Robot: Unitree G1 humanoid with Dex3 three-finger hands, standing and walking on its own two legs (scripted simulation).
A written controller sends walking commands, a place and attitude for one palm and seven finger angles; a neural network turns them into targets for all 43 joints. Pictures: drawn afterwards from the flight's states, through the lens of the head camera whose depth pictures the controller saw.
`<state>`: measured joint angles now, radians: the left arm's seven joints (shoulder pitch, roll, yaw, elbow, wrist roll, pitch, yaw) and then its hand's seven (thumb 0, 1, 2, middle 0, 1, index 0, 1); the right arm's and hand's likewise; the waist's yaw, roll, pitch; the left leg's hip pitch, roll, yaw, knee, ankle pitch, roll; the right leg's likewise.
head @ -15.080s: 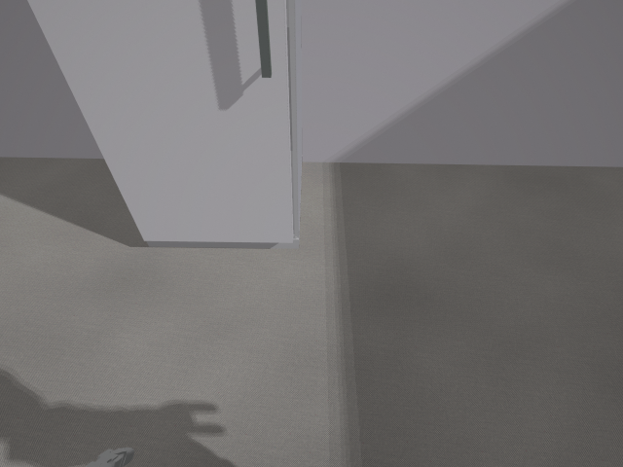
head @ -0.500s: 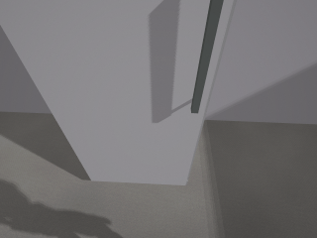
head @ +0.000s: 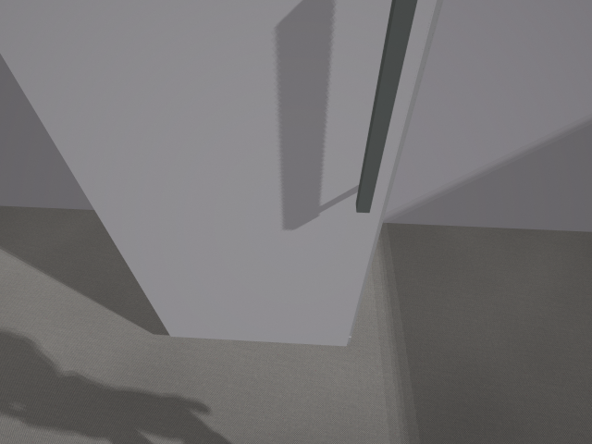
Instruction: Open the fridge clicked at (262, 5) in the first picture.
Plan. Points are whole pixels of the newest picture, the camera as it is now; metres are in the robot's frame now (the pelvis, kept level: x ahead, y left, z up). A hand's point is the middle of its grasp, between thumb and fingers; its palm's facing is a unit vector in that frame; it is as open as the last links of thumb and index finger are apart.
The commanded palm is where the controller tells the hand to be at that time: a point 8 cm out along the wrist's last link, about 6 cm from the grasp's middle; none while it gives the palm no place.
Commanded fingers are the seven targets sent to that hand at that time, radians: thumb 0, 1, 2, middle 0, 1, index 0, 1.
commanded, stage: look again from close up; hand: right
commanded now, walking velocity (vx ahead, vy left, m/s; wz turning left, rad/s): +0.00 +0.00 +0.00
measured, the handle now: (382, 96) +0.52 -0.08 +0.22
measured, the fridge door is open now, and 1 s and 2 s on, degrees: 0 0 0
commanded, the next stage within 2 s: raise the hand to about handle height in 0.60 s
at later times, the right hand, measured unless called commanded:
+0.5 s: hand out of the picture +0.05 -0.23 -0.17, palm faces -0.03 +0.95 -0.30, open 7.4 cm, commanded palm none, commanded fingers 0.00 -0.90 -0.90 0.20 0.30 0.20 0.30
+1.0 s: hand (479, 401) +0.20 -0.21 +0.00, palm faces +0.05 +0.99 -0.09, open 8.0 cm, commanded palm +0.13 -0.27 -0.02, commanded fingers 0.00 -0.53 -0.74 0.23 0.54 0.23 0.54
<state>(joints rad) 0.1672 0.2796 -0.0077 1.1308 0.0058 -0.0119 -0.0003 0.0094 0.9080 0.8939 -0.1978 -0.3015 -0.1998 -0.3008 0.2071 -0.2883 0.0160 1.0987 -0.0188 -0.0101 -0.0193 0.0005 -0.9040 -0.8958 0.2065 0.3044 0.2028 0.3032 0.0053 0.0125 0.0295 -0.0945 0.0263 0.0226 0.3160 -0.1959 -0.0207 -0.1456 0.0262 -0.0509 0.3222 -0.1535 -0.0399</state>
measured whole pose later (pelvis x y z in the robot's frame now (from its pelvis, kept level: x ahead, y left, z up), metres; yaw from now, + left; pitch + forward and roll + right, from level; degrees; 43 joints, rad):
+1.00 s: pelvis -0.02 +0.02 -0.04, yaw +0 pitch +6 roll +0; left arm 0.19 0.22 0.00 0.66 -0.01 -0.26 -0.01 0.01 0.91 0.89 -0.20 -0.30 -0.20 -0.30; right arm 0.27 -0.30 -0.31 0.33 0.31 -0.54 0.39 0.00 -0.74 -0.83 0.21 0.41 0.21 0.41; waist 0.02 0.02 -0.07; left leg -0.52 0.01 0.04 0.80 -0.39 0.02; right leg -0.56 -0.01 -0.04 0.78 -0.33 -0.01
